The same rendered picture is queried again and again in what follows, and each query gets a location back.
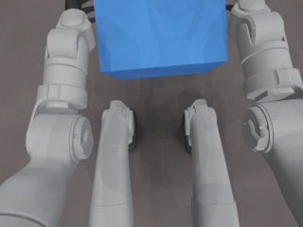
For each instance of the robot left upper arm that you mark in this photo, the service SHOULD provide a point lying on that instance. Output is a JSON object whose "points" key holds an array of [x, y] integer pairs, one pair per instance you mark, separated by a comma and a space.
{"points": [[35, 196]]}

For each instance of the robot right forearm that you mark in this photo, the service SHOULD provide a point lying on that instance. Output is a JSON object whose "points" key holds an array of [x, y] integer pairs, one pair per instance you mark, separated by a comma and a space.
{"points": [[264, 52]]}

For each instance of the robot left foot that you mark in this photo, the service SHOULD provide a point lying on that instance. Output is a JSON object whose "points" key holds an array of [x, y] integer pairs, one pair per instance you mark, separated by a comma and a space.
{"points": [[132, 146]]}

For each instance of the right robot hand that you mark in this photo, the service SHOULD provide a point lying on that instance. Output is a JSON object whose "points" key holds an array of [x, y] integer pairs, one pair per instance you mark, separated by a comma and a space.
{"points": [[228, 7]]}

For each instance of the robot foot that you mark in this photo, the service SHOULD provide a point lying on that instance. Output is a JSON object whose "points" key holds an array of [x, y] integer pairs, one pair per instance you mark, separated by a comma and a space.
{"points": [[188, 148], [132, 146]]}

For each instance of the robot right foot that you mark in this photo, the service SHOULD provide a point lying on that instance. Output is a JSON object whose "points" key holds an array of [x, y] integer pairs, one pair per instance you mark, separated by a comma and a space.
{"points": [[188, 148]]}

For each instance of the robot left forearm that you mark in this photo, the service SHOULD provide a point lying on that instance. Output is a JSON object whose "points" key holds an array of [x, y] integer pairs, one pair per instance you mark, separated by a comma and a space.
{"points": [[66, 66]]}

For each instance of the robot right upper arm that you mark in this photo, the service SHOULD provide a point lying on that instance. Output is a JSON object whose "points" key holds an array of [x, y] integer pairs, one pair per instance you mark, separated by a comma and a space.
{"points": [[275, 129]]}

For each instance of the carton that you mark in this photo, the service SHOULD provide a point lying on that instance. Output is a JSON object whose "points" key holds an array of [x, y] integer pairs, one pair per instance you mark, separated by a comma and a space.
{"points": [[139, 39]]}

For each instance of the left robot hand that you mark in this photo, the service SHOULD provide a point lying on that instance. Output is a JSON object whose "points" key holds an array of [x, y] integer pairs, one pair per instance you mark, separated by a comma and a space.
{"points": [[76, 4]]}

